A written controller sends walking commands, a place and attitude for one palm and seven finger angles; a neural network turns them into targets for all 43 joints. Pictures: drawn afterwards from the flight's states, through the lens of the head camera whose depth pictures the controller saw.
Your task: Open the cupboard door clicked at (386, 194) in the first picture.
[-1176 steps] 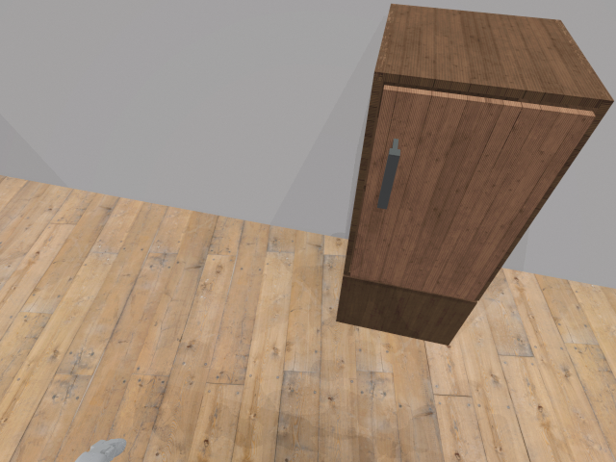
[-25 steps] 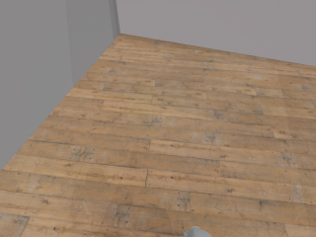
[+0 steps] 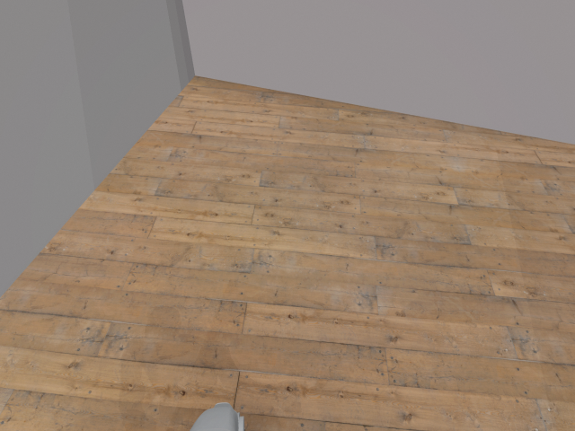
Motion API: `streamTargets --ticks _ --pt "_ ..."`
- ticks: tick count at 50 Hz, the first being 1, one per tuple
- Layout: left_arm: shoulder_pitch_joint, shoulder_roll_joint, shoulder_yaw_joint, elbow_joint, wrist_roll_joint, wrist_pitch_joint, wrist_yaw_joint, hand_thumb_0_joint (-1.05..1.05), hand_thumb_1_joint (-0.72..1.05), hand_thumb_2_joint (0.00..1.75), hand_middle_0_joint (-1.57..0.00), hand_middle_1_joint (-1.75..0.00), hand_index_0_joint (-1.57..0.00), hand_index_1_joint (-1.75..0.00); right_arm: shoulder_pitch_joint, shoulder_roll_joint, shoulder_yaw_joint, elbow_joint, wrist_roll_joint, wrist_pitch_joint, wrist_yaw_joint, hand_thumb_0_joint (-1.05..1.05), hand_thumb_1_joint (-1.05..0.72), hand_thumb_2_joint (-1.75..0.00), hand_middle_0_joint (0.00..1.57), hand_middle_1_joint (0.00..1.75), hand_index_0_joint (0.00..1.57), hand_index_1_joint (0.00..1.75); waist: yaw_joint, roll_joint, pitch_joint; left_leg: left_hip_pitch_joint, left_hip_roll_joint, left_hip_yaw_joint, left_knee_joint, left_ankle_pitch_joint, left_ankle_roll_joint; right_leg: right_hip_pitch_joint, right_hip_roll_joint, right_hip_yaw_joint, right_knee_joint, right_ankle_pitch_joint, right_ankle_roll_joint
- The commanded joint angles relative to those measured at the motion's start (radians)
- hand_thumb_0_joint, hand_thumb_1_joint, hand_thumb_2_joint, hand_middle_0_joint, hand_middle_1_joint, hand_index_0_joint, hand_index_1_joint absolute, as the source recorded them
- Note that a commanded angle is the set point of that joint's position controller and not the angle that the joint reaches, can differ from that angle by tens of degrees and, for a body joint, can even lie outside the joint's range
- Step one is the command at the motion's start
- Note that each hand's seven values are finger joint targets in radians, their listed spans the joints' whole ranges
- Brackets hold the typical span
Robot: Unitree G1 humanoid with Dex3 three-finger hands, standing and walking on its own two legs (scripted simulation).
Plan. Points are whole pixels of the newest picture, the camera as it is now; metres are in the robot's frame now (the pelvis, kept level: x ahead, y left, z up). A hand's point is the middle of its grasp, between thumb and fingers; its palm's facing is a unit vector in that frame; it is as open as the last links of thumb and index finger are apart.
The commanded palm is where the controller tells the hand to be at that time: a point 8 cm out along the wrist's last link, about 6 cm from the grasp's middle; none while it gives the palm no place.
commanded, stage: walk to a spot facing it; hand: left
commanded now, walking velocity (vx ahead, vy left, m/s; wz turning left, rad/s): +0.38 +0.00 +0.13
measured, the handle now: out of the picture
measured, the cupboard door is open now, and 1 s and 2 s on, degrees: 49 49 49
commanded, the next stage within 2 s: turn to face it in 0.24 s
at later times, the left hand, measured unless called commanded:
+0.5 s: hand (195, 329) +0.31 +0.19 -0.17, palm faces +0.02 -0.97 -0.23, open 7.3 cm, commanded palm none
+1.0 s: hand (180, 323) +0.32 +0.23 -0.18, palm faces +0.34 -0.91 -0.23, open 7.3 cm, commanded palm none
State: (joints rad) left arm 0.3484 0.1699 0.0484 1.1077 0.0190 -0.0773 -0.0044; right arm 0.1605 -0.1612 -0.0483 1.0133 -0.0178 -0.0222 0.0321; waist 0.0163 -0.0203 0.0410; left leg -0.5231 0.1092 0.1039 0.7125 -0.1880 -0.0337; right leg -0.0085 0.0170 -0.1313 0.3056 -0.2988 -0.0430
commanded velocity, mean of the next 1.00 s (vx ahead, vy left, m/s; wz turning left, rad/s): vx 0.09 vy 0.00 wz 0.38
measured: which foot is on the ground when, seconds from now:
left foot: up 0.00-0.08, down 0.10-0.50, up 0.52-0.78, down 0.80-1.00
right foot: down 0.00-0.10, up 0.12-0.48, down 0.50-0.80, up 0.82-1.00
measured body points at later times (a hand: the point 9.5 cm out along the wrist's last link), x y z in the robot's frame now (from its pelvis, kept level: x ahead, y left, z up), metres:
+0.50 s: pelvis +0.21 -0.01 -0.01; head +0.22 -0.01 +0.43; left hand +0.31 +0.24 -0.15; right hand +0.17 -0.24 -0.17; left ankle +0.18 +0.13 -0.74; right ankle +0.29 -0.13 -0.75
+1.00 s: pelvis +0.30 +0.00 -0.01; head +0.34 +0.03 +0.44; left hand +0.30 +0.28 -0.16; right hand +0.46 -0.22 -0.14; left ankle +0.29 +0.11 -0.74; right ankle +0.32 -0.15 -0.68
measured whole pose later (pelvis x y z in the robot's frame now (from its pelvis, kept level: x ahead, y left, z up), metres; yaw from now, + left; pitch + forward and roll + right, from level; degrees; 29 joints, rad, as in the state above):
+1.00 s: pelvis +0.30 +0.00 -0.01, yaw +18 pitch +2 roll -1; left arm 0.15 0.25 0.08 0.94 0.02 0.05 0.01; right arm 0.18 -0.20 -0.04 0.92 -0.02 0.00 -0.01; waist -0.01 -0.03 0.06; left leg -0.34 0.02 0.03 0.55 -0.25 0.02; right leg -0.46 -0.08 -0.05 1.00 -0.45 0.09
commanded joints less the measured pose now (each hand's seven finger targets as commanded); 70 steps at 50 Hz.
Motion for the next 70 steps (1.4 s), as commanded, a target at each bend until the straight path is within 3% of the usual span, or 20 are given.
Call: streamTargets --ticks 1,3,5,6,10,14,22,24,26,31,37,38,40,42,54,55,56,57,62,70 --pt "0.064 0.146 0.023 -0.015 0.001 -0.015 0.012 0.00 0.90 0.90 -0.20 -0.30 -0.20 -0.30 -0.057 -0.067 -0.014 -0.080 -0.002 -0.032 -0.002 0.00 -0.90 -0.90 0.20 0.30 0.20 0.30 -0.012 -0.088 0.056 0.033 -0.025 0.016 -0.112 -0.009 0.039 0.024 -0.304 0.139 -0.020 0.526 -0.100" --pt "0.043 0.135 0.023 -0.019 -0.004 -0.011 0.012 0.00 0.90 0.90 -0.20 -0.30 -0.20 -0.30 0.132 -0.113 -0.024 -0.014 -0.011 -0.040 -0.017 0.00 -0.90 -0.90 0.20 0.30 0.20 0.30 -0.103 -0.011 -0.023 0.365 -0.071 0.033 -0.200 0.045 0.074 -0.111 -0.235 0.057 0.236 0.636 -0.051" --pt "0.094 0.068 0.006 -0.062 -0.016 -0.008 -0.001 0.00 0.90 0.90 -0.20 -0.30 -0.20 -0.30 0.407 -0.287 -0.063 0.046 -0.026 -0.044 -0.038 0.00 -0.90 -0.90 0.20 0.30 0.20 0.30 -0.170 0.355 -0.229 0.785 0.334 -0.552 -0.347 0.029 0.258 -0.528 -0.018 -0.014 0.839 -0.196 0.031" --pt "0.014 0.097 0.009 -0.093 -0.010 -0.008 0.003 0.00 0.90 0.90 -0.20 -0.30 -0.20 -0.30 0.403 -0.288 -0.058 0.044 -0.015 -0.033 -0.047 0.00 -0.90 -0.90 0.20 0.30 0.20 0.30 -0.168 0.247 -0.205 0.728 0.379 -0.632 -0.418 0.009 0.301 -0.596 -0.037 0.111 0.996 -0.248 0.019" --pt "-0.049 0.051 0.015 -0.096 0.013 0.023 -0.014 0.00 0.90 0.90 -0.20 -0.30 -0.20 -0.30 0.157 -0.150 -0.023 -0.021 -0.013 -0.050 -0.050 0.00 -0.90 -0.90 0.20 0.30 0.20 0.30 -0.041 0.118 0.063 0.238 0.257 -0.366 -0.535 -0.177 0.198 -0.587 -0.158 0.141 0.948 -0.048 0.042" --pt "-0.025 0.022 0.012 -0.101 0.008 0.051 -0.023 0.00 0.90 0.90 -0.20 -0.30 -0.20 -0.30 0.153 -0.142 -0.017 -0.005 -0.008 -0.059 -0.052 0.00 -0.90 -0.90 0.20 0.30 0.20 0.30 -0.006 0.161 -0.011 0.247 0.167 -0.146 -0.532 -0.023 0.169 -0.478 -0.146 0.089 0.678 0.039 0.057" --pt "-0.054 0.081 0.020 -0.115 0.009 0.044 -0.013 0.00 0.90 0.90 -0.20 -0.30 -0.20 -0.30 0.150 -0.134 -0.015 0.013 -0.002 -0.027 -0.046 0.00 -0.90 -0.90 0.20 0.30 0.20 0.30 0.029 0.032 -0.004 0.113 0.074 -0.109 -0.360 -0.097 0.131 -0.122 -0.069 0.021 0.244 0.151 0.078" --pt "0.018 0.211 0.044 -0.105 0.013 0.031 0.005 0.00 0.90 0.90 -0.20 -0.30 -0.20 -0.30 0.166 -0.071 -0.004 -0.008 0.006 -0.016 -0.035 0.00 -0.90 -0.90 0.20 0.30 0.20 0.30 0.064 -0.224 -0.024 -0.062 -0.090 0.020 -0.059 -0.316 0.033 0.026 -0.340 0.303 0.036 0.132 -0.002" --pt "0.030 0.266 0.053 -0.127 0.003 0.046 0.014 0.00 0.90 0.90 -0.20 -0.30 -0.20 -0.30 0.155 -0.081 -0.014 -0.034 0.005 0.002 -0.036 0.00 -0.90 -0.90 0.20 0.30 0.20 0.30 0.069 -0.206 -0.073 -0.050 -0.058 -0.043 0.324 -0.451 0.028 -0.050 -0.512 0.438 -0.088 0.070 -0.138" --pt "-0.144 0.160 0.039 -0.179 0.007 0.046 0.030 0.00 0.90 0.90 -0.20 -0.30 -0.20 -0.30 0.150 -0.053 -0.007 -0.022 0.008 0.030 -0.028 0.00 -0.90 -0.90 0.20 0.30 0.20 0.30 -0.019 -0.172 -0.074 0.018 0.002 -0.042 0.295 -0.291 -0.017 -0.151 -0.397 0.077 0.014 0.455 -0.077" --pt "-0.137 0.189 0.057 -0.186 0.001 0.060 0.024 0.00 0.90 0.90 -0.20 -0.30 -0.20 -0.30 0.145 -0.057 -0.009 -0.053 -0.001 0.030 -0.018 0.00 -0.90 -0.90 0.20 0.30 0.20 0.30 -0.027 -0.094 -0.081 0.225 -0.065 0.056 -0.141 -0.058 -0.018 -0.189 -0.356 -0.037 0.187 0.366 -0.008" --pt "-0.146 0.176 0.053 -0.196 -0.006 0.068 0.022 0.00 0.90 0.90 -0.20 -0.30 -0.20 -0.30 0.186 -0.101 -0.019 -0.050 -0.001 0.026 -0.017 0.00 -0.90 -0.90 0.20 0.30 0.20 0.30 -0.053 -0.016 -0.105 0.343 -0.040 0.012 -0.241 0.049 -0.008 -0.268 -0.335 -0.060 0.276 0.252 0.029" --pt "-0.213 0.095 0.029 -0.269 -0.012 0.087 0.019 0.00 0.90 0.90 -0.20 -0.30 -0.20 -0.30 0.274 -0.286 -0.064 -0.063 -0.013 0.023 -0.038 0.00 -0.90 -0.90 0.20 0.30 0.20 0.30 -0.121 0.380 -0.140 0.458 0.339 -0.524 -0.376 0.507 0.228 -0.585 -0.126 -0.007 0.696 -0.396 0.139" --pt "-0.263 0.119 0.038 -0.293 0.000 0.093 0.019 0.00 0.90 0.90 -0.20 -0.30 -0.20 -0.30 0.226 -0.285 -0.065 -0.082 -0.015 0.021 -0.050 0.00 -0.90 -0.90 0.20 0.30 0.20 0.30 -0.095 0.181 -0.123 0.382 0.301 -0.466 -0.372 0.318 0.254 -0.599 -0.130 0.107 0.848 -0.273 0.113" --pt "-0.091 0.154 0.039 -0.249 -0.010 0.091 0.015 0.00 0.90 0.90 -0.20 -0.30 -0.20 -0.30 -0.031 -0.276 -0.069 -0.171 -0.002 0.042 -0.047 0.00 -0.90 -0.90 0.20 0.30 0.20 0.30 0.016 0.158 -0.116 0.228 0.082 -0.322 -0.243 0.262 0.137 -0.195 -0.034 0.064 0.231 0.035 0.118" --pt "-0.045 0.198 0.051 -0.244 -0.003 0.082 0.021 0.00 0.90 0.90 -0.20 -0.30 -0.20 -0.30 -0.054 -0.239 -0.066 -0.189 0.007 0.047 -0.043 0.00 -0.90 -0.90 0.20 0.30 0.20 0.30 0.042 0.046 -0.103 0.099 0.009 -0.281 -0.149 0.057 0.084 -0.075 -0.118 0.140 0.058 0.085 0.099" --pt "-0.033 0.303 0.072 -0.246 0.015 0.074 0.031 0.00 0.90 0.90 -0.20 -0.30 -0.20 -0.30 -0.049 -0.156 -0.055 -0.215 0.013 0.049 -0.033 0.00 -0.90 -0.90 0.20 0.30 0.20 0.30 0.049 -0.299 -0.077 -0.085 -0.156 -0.104 0.096 -0.307 -0.005 -0.013 -0.407 0.443 -0.070 0.115 0.001" --pt "-0.046 0.327 0.065 -0.260 0.010 0.075 0.033 0.00 0.90 0.90 -0.20 -0.30 -0.20 -0.30 -0.069 -0.191 -0.059 -0.225 0.006 0.055 -0.027 0.00 -0.90 -0.90 0.20 0.30 0.20 0.30 0.053 -0.323 -0.061 -0.073 -0.134 -0.129 0.351 -0.461 -0.002 -0.134 -0.526 0.511 -0.079 0.188 -0.090" --pt "-0.157 0.206 0.035 -0.296 0.004 0.069 0.033 0.00 0.90 0.90 -0.20 -0.30 -0.20 -0.30 -0.056 -0.150 -0.049 -0.187 0.003 0.076 -0.005 0.00 -0.90 -0.90 0.20 0.30 0.20 0.30 -0.022 -0.216 -0.038 -0.045 -0.073 -0.085 0.425 -0.268 -0.036 -0.142 -0.330 0.139 0.040 0.464 -0.058" --pt "-0.065 0.265 0.060 -0.258 0.007 0.070 0.029 0.00 0.90 0.90 -0.20 -0.30 -0.20 -0.30 -0.086 -0.133 -0.025 -0.201 0.010 0.054 -0.003 0.00 -0.90 -0.90 0.20 0.30 0.20 0.30 0.016 -0.189 -0.114 0.156 -0.105 0.021 -0.101 -0.185 -0.017 -0.009 -0.367 0.051 0.212 0.663 -0.035"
